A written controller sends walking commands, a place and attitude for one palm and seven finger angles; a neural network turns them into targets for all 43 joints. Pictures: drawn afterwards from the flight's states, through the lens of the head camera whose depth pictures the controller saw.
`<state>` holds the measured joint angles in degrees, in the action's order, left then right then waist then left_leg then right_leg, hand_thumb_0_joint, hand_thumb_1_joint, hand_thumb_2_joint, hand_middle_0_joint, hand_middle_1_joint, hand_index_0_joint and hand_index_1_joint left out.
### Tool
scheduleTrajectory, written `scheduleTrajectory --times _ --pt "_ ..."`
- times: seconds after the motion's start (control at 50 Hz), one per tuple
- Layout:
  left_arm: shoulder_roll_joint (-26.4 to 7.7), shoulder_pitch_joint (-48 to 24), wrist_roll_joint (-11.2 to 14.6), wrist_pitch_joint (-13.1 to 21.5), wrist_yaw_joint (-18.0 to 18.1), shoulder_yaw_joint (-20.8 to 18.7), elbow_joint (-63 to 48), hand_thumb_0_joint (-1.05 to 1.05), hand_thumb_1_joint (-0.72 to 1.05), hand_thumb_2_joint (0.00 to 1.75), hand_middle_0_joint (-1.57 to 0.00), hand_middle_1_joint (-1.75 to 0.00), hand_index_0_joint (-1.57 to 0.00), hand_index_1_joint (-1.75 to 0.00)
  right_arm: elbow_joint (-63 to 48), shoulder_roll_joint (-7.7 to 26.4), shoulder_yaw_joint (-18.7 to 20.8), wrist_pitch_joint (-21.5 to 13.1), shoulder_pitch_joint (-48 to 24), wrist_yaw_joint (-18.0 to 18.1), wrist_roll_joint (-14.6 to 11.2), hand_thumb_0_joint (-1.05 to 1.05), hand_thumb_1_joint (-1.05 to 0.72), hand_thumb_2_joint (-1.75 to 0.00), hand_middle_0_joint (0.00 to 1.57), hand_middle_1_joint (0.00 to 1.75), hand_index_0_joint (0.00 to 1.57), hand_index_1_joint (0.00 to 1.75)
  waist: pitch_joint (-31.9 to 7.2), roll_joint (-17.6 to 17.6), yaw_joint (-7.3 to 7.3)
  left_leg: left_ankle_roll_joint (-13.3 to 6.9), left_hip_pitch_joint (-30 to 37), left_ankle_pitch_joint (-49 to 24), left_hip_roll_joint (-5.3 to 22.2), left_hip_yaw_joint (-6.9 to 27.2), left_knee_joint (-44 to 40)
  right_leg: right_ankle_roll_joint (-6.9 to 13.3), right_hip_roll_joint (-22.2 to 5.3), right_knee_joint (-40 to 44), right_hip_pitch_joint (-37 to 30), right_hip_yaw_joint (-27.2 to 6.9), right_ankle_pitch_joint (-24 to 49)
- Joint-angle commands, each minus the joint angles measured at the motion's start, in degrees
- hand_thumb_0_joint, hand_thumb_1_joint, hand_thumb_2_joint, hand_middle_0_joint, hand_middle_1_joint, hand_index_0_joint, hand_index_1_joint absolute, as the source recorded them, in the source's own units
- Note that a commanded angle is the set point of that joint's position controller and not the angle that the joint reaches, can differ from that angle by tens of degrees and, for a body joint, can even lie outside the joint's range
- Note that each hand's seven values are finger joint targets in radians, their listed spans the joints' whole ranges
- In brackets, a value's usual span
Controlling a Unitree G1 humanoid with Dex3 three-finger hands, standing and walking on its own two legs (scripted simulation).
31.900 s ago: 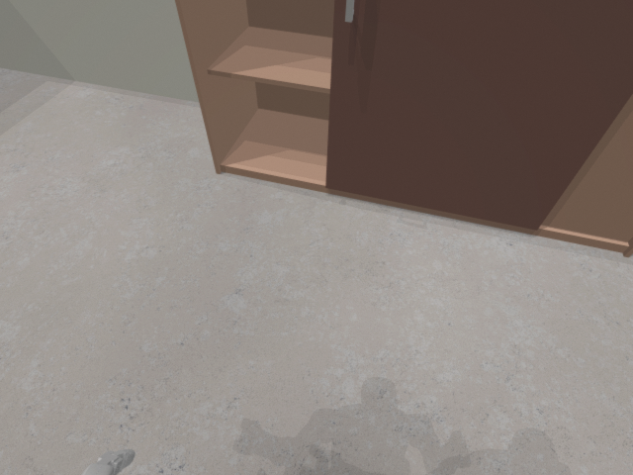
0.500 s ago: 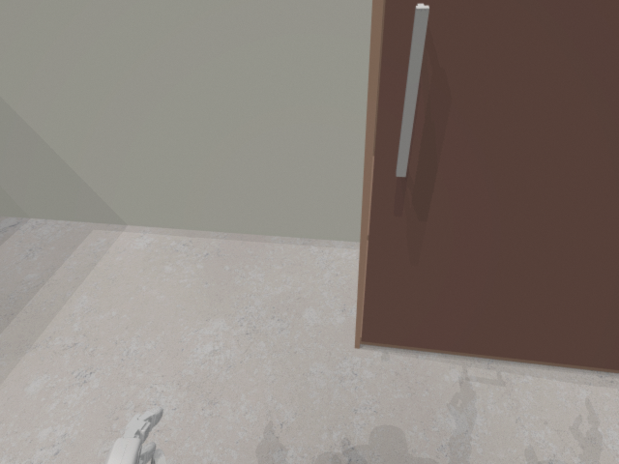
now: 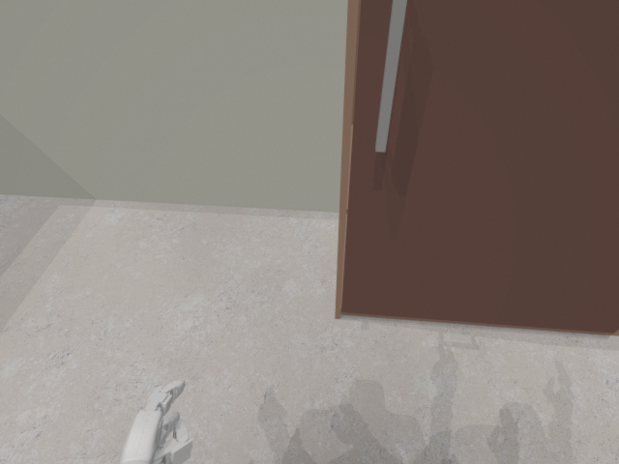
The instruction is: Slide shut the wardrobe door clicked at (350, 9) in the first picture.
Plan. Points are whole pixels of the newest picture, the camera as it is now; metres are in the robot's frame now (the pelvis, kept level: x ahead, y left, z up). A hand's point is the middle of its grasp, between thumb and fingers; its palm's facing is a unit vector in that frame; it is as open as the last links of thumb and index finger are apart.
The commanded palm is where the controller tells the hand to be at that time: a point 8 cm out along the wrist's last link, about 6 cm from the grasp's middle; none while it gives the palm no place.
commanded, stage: stop stepping back and stand still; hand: right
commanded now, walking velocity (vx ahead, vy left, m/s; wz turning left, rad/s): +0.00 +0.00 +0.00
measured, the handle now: (389, 69) +0.72 -0.10 +0.18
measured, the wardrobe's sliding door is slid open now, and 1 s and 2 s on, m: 0.00 0.00 0.00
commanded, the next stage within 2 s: let the arm hang, fingers relaxed in 0.44 s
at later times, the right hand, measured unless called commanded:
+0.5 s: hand (607, 295) +0.25 -0.26 +0.17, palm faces +0.35 +0.80 -0.49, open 7.4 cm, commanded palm +0.19 -0.31 +0.19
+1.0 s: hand out of the picture +0.01 -0.21 -0.17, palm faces +0.00 +0.98 -0.19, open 7.1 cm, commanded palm none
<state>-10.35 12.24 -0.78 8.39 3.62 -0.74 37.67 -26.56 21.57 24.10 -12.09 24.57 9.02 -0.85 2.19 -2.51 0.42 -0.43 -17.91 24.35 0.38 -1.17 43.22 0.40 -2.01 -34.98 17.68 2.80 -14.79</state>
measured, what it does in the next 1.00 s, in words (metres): stands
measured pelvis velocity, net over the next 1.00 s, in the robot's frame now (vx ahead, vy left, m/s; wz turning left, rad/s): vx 0.02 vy -0.02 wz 0.00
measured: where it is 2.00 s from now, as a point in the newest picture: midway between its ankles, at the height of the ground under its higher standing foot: outside the picture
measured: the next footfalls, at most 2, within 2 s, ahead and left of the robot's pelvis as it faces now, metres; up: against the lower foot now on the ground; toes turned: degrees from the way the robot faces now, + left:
none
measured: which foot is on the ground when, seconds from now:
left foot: down 0.00-1.00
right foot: down 0.00-1.00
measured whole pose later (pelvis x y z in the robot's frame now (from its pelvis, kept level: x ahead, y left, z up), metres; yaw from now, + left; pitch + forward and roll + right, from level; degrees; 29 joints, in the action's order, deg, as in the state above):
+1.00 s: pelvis +0.02 -0.02 +0.02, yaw +0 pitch +0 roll +1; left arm -10.8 16.5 -1.2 -1.7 0.8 0.4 60.2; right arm 61.6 12.5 -0.2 1.4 16.9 0.6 0.7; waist 3.9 -1.5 -0.3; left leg 0.7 -10.5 12.2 0.6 -2.1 22.9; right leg 1.7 0.2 -26.5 14.3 0.9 -12.0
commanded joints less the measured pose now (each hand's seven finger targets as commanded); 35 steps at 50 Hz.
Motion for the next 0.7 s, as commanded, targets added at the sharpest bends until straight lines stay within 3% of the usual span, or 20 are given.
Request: scheduleTrajectory --times 0.0,0.04,0.06,0.08,0.1,0.14,0.16,0.18,0.2,0.24,0.32,0.38,0.5,0.52,0.54,0.56,0.62,0.64,0.66,0.68 --pt "-7.1 -3.8 0.7 1.9 -1.1 -1.6 -9.8 0.0 0.9 0.9 -0.2 -0.3 -0.2 -0.3 -15.0 12.5 9.1 -4.9 6.1 0.7 0.0 0.0 -0.9 -0.9 0.2 0.3 0.2 0.3 -4.8 8.3 -0.82 -1.0 13.0 -7.1 1.5 2.2 -20.1 3.2 -5.3 8.9 8.2 -5.2 -8.4" --pt "-7.0 -3.0 0.6 1.2 -1.2 -1.9 -10.2 0.0 0.9 0.9 -0.2 -0.3 -0.2 -0.3 -12.9 13.6 10.4 -4.8 4.9 0.6 -1.1 0.0 -0.9 -0.9 0.2 0.3 0.2 0.3 -5.3 -2.6 0.53 -6.5 7.6 -4.3 11.9 19.8 -27.4 0.4 0.4 -3.2 7.8 -1.1 -6.8" --pt "-7.1 -2.1 1.0 1.1 -1.1 -2.4 -9.4 0.0 0.9 0.9 -0.2 -0.3 -0.2 -0.3 -11.6 12.5 9.7 -4.4 4.6 0.6 -1.5 0.0 -0.9 -0.9 0.2 0.3 0.2 0.3 -5.4 -4.6 0.18 -8.1 4.5 -1.7 13.9 22.2 -28.7 0.0 0.6 -6.0 4.9 -2.0 -5.7" --pt "-7.6 -2.5 1.3 0.7 -1.0 -2.6 -9.8 0.0 0.9 0.9 -0.2 -0.3 -0.2 -0.3 -10.7 11.7 9.0 -4.0 5.2 0.7 -1.8 0.0 -0.9 -0.9 0.2 0.3 0.2 0.3 -4.5 -5.0 0.39 -8.6 5.0 -7.3 13.9 21.5 -27.4 0.1 -0.1 -4.8 4.4 -2.8 -3.0" --pt "-7.5 -2.6 1.3 0.6 -0.9 -2.2 -9.7 0.0 0.9 0.9 -0.2 -0.3 -0.2 -0.3 -10.6 11.3 8.3 -4.0 4.8 0.8 -1.7 0.0 -0.9 -0.9 0.2 0.3 0.2 0.3 -4.7 -3.4 0.66 -8.0 6.0 -14.9 13.0 17.6 -24.4 0.3 -0.5 -0.1 2.2 -3.0 -0.2" --pt "-7.9 -3.2 1.1 0.7 -0.1 -2.0 -9.3 0.0 0.9 0.9 -0.2 -0.3 -0.2 -0.3 -10.2 11.7 8.3 -4.6 3.7 0.9 -1.5 0.0 -0.9 -0.9 0.2 0.3 0.2 0.3 -7.7 0.6 0.25 -3.3 7.1 -22.2 7.0 8.6 -17.7 1.3 -2.5 9.3 -5.5 -4.5 10.1" --pt "-8.5 -3.8 1.1 0.8 0.3 -2.2 -9.7 0.0 0.9 0.9 -0.2 -0.3 -0.2 -0.3 -10.1 11.0 7.3 -4.6 3.4 0.8 -1.2 0.0 -0.9 -0.9 0.2 0.3 0.2 0.3 -8.4 4.9 -0.01 -1.4 6.6 -24.3 3.8 5.7 -15.0 2.2 -4.8 10.4 -8.4 -6.8 18.1" --pt "-8.1 -4.6 1.1 0.9 0.6 -1.7 -9.8 0.0 0.9 0.9 -0.2 -0.3 -0.2 -0.3 -10.9 11.5 7.2 -4.6 2.5 0.7 -1.0 0.0 -0.9 -0.9 0.2 0.3 0.2 0.3 -9.6 10.2 -0.21 -0.1 5.5 -25.3 2.4 2.7 -12.2 2.6 -6.6 10.8 -11.1 -9.1 26.1" --pt "-7.7 -4.2 1.1 0.8 0.6 -1.5 -10.0 0.0 0.9 0.9 -0.2 -0.3 -0.2 -0.3 -12.1 11.6 6.7 -4.7 1.7 0.7 -0.7 0.0 -0.9 -0.9 0.2 0.3 0.2 0.3 -9.9 11.8 -0.34 0.4 6.0 -23.1 1.3 0.6 -10.8 2.3 -7.7 11.4 -11.3 -10.6 31.2" --pt "-7.9 -4.2 1.1 0.8 0.4 -1.7 -10.3 0.0 0.9 0.9 -0.2 -0.3 -0.2 -0.3 -12.3 11.3 6.2 -4.5 2.6 0.5 -0.6 0.0 -0.9 -0.9 0.2 0.3 0.2 0.3 -9.5 10.1 -0.7 0.4 7.0 -18.0 0.7 0.2 -13.0 2.3 -8.2 11.8 -10.3 -10.2 30.0" --pt "-7.9 -3.9 1.3 0.4 0.0 -1.7 -11.0 0.0 0.9 0.9 -0.2 -0.3 -0.2 -0.3 -14.4 12.0 7.6 -4.7 5.9 0.7 -0.9 0.0 -0.9 -0.9 0.2 0.3 0.2 0.3 -11.4 7.7 -0.36 -0.7 13.3 -30.8 2.9 2.3 -15.6 1.4 -5.0 8.8 -6.0 -6.5 25.7" --pt "-7.7 -4.1 1.5 -0.2 0.0 -2.0 -11.3 0.0 0.9 0.9 -0.2 -0.3 -0.2 -0.3 -13.8 12.9 9.1 -4.5 9.2 0.8 -1.7 0.0 -0.9 -0.9 0.2 0.3 0.2 0.3 -12.7 5.9 -0.25 -1.3 13.5 -35.8 4.6 4.9 -16.5 0.8 -3.7 7.0 -6.2 -4.7 23.7" --pt "-7.5 -4.5 1.5 -1.2 0.7 -1.7 -11.6 0.0 0.9 0.9 -0.2 -0.3 -0.2 -0.3 -11.4 11.6 8.2 -4.1 8.4 0.7 -2.1 0.0 -0.9 -0.9 0.2 0.3 0.2 0.3 -10.1 6.2 -0.17 -0.7 11.0 -30.3 3.6 4.5 -17.7 1.0 -4.1 9.7 -5.6 -5.4 19.3" --pt "-18.7 -8.5 2.0 1.5 -4.5 -4.3 0.0 0.0 0.9 0.9 -0.2 -0.3 -0.2 -0.3 30.8 2.7 -17.4 5.1 2.3 -7.9 3.1 0.0 -0.9 -0.9 0.2 0.3 0.2 0.3 -5.7 5.5 1.98 -0.9 3.3 -37.4 8.1 1.7 -10.0 1.3 -4.0 0.4 -2.2 -4.4 23.7" --pt "-15.2 -3.8 1.8 -1.9 -4.6 -4.5 0.0 0.0 0.9 0.9 -0.2 -0.3 -0.2 -0.3 32.8 1.3 -16.4 9.5 1.9 -8.9 2.7 0.0 -0.9 -0.9 0.2 0.3 0.2 0.3 -9.7 5.0 1.3 -1.3 2.7 -29.8 7.8 4.4 -12.3 0.8 -4.3 1.7 -3.4 -4.6 18.8" --pt "-13.6 -3.0 1.3 -3.4 -4.4 -3.5 0.2 0.0 0.9 0.9 -0.2 -0.3 -0.2 -0.3 35.3 0.0 -17.3 10.4 0.0 -9.1 2.7 0.0 -0.9 -0.9 0.2 0.3 0.2 0.3 -9.3 2.5 0.58 -1.3 1.2 -21.4 7.4 3.9 -13.0 1.7 -4.6 2.5 -1.2 -6.0 11.0" --pt "-13.6 -2.9 -0.1 -5.5 -4.0 -2.5 0.7 0.0 0.9 0.9 -0.2 -0.3 -0.2 -0.3 44.7 1.5 -18.9 10.9 -6.7 -9.1 2.9 0.0 -0.9 -0.9 0.2 0.3 0.2 0.3 -6.9 -9.0 0.53 -2.0 1.4 -19.0 7.5 4.9 -15.4 2.8 -3.2 3.0 0.1 -7.7 9.0" --pt "-14.0 -3.1 -0.3 -5.9 -3.9 -2.4 1.3 0.0 0.9 0.9 -0.2 -0.3 -0.2 -0.3 48.4 2.2 -19.2 11.0 -8.5 -9.0 2.8 0.0 -0.9 -0.9 0.2 0.3 0.2 0.3 -6.4 -10.8 0.62 -2.6 1.8 -21.3 8.0 5.6 -15.9 2.7 -2.5 3.1 -0.8 -7.6 10.3" --pt "-14.4 -3.1 -0.5 -6.4 -3.8 -2.5 2.2 0.0 0.9 0.9 -0.2 -0.3 -0.2 -0.3 52.3 2.7 -19.6 11.1 -10.2 -8.9 2.7 0.0 -0.9 -0.9 0.2 0.3 0.2 0.3 -6.4 -10.2 0.72 -2.9 2.4 -23.1 8.0 6.0 -15.9 2.6 -2.3 3.7 -2.2 -7.5 12.1" --pt "-13.7 -3.0 -0.7 -6.9 -3.7 -2.2 3.4 0.0 0.9 0.9 -0.2 -0.3 -0.2 -0.3 56.0 2.4 -20.3 11.5 -11.2 -8.6 2.6 0.0 -0.9 -0.9 0.2 0.3 0.2 0.3 -6.2 -6.9 0.68 -2.7 3.1 -22.4 7.5 5.5 -15.6 2.5 -2.5 5.2 -2.7 -7.8 13.1"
